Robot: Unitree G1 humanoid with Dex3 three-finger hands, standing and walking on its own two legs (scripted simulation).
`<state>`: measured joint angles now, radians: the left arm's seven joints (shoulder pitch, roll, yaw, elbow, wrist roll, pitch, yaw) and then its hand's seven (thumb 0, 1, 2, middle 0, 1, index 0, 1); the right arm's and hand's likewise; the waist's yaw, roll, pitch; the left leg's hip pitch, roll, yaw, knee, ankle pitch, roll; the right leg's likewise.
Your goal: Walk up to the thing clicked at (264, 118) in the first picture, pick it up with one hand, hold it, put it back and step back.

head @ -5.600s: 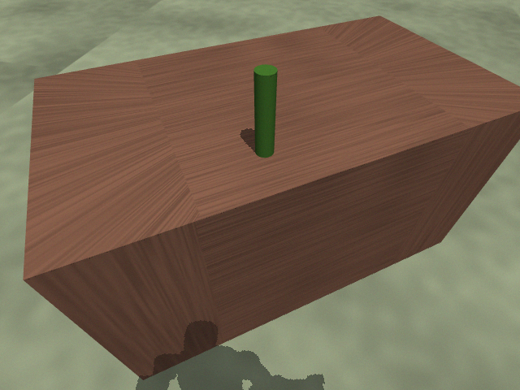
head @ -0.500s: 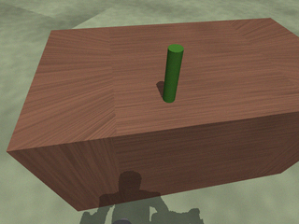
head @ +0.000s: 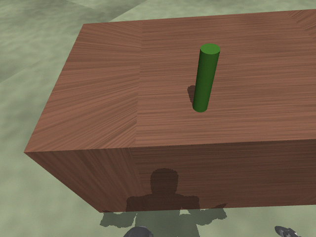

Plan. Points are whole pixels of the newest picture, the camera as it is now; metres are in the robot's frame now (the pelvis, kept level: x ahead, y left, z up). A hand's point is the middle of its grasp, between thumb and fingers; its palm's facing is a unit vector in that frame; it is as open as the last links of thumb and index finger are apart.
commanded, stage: walk up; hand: right
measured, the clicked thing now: (204, 82) +0.51 -0.10 +0.10
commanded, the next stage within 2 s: stand in 1.36 s
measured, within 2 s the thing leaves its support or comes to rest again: neither
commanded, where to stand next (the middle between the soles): +0.06 +0.01 m, yaw +4 degrees
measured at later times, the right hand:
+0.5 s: hand out of the picture +0.12 -0.24 -0.14, palm faces -0.10 +0.93 -0.36, open 7.4 cm
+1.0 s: hand out of the picture +0.13 -0.24 -0.13, palm faces -0.14 +0.94 -0.33, open 7.4 cm
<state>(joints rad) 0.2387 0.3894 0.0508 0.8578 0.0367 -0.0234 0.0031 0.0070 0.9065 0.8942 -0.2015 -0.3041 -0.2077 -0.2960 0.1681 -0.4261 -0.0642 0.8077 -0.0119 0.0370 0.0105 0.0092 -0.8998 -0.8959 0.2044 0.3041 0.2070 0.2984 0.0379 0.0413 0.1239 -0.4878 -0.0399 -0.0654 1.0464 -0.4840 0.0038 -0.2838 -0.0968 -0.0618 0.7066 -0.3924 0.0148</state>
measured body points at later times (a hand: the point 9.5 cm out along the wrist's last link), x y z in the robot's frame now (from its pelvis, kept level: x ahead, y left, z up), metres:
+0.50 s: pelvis +0.00 +0.01 +0.00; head +0.02 +0.02 +0.45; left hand +0.06 +0.32 -0.12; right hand +0.13 -0.29 -0.12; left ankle +0.02 +0.14 -0.72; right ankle +0.02 -0.15 -0.72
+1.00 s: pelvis +0.00 +0.00 +0.02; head +0.01 +0.00 +0.47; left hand +0.05 +0.32 -0.10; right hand +0.13 -0.29 -0.10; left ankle +0.02 +0.14 -0.72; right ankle +0.02 -0.15 -0.72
